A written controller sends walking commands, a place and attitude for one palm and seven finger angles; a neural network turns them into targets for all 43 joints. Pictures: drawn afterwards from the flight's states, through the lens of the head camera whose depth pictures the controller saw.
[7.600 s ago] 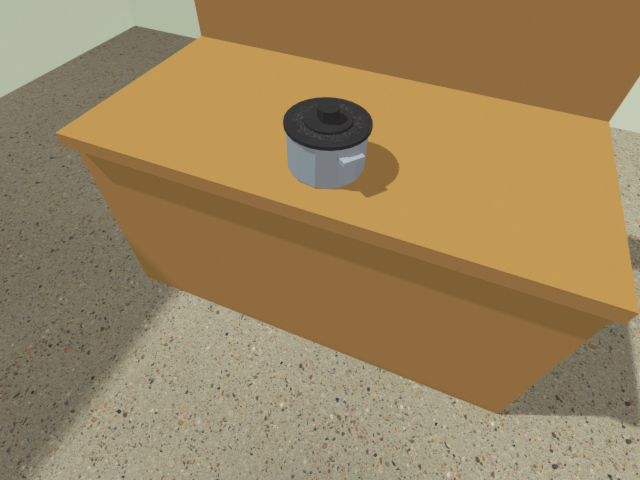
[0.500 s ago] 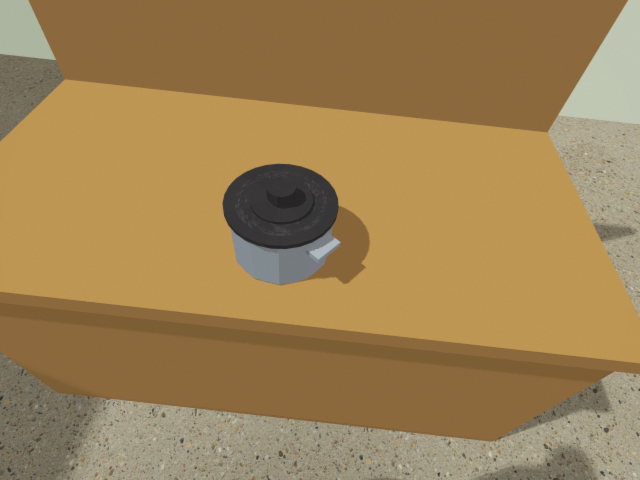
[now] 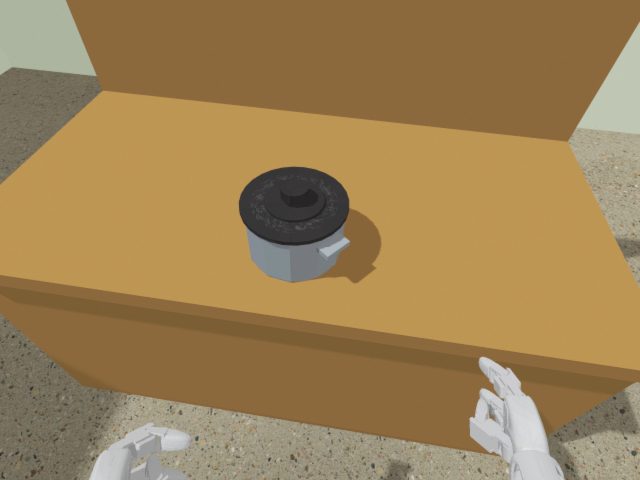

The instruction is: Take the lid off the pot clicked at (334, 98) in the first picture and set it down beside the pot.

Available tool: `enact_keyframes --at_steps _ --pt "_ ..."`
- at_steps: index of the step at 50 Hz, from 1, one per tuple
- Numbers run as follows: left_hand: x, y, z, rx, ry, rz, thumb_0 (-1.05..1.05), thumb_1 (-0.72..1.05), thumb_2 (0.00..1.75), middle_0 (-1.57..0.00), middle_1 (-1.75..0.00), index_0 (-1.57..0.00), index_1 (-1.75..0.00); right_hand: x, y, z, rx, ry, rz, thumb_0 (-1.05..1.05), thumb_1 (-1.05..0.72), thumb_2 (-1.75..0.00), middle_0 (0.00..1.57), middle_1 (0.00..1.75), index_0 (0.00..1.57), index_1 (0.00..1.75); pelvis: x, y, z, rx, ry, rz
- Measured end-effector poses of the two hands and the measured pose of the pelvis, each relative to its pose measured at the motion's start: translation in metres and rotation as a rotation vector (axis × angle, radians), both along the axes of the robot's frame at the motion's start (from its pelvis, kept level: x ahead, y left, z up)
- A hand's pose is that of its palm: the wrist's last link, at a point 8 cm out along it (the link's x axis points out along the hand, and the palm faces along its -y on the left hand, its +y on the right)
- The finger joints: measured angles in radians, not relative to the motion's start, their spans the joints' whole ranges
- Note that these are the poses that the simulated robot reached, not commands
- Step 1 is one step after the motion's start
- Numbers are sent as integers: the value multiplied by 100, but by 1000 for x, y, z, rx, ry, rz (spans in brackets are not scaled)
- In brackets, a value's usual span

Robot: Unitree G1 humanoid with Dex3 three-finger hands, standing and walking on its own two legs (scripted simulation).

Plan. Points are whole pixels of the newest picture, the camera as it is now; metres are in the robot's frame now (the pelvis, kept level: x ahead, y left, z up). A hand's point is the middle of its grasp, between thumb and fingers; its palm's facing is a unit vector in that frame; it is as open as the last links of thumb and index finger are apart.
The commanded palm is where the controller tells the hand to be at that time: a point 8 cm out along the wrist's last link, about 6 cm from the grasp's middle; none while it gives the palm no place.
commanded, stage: lift the closed hand beside the body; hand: left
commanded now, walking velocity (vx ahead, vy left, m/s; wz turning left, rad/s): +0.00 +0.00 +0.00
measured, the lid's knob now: (294, 191) +0.55 +0.11 +0.04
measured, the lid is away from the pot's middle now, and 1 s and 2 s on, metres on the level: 0.00 0.00 0.00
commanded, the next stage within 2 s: raise the hand higher, near the body in 0.16 s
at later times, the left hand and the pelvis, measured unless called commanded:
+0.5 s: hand (139, 446) +0.15 +0.23 -0.03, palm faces +0.21 -0.90 -0.38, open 3.1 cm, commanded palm +0.11 +0.27 +0.02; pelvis +0.03 +0.00 +0.00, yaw -1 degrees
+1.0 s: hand (123, 380) +0.19 +0.23 +0.07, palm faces +0.27 -0.87 -0.41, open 3.1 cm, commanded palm +0.15 +0.27 +0.11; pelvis +0.03 +0.00 +0.01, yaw -1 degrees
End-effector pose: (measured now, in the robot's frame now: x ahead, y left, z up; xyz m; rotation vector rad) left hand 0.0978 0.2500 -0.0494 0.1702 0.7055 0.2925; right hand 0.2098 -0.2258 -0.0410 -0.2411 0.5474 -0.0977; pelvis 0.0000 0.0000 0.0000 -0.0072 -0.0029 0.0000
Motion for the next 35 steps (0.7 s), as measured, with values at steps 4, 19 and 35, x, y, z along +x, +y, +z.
enact_keyframes --at_steps 4,19,35 --pt "-4 4 7 26 4 15 1 91 90 -100 -119 -101 -118 2 2 -5 1 15 9 1 -91 -90 20 30 20 30 3 -3 0 -1 5 5" --pt "17 17 27 113 -2 -5 1 91 90 -127 -148 -128 -148 -44 -4 -50 53 234 -91 1 -90 -90 20 30 21 30 19 -5 0 10 12 -14" --pt "45 23 89 201 -214 -54 1 90 90 -129 -150 -129 -150 -2 -1 -30 43 117 -72 1 -91 -90 20 30 20 30 32 1 4 14 -3 -22"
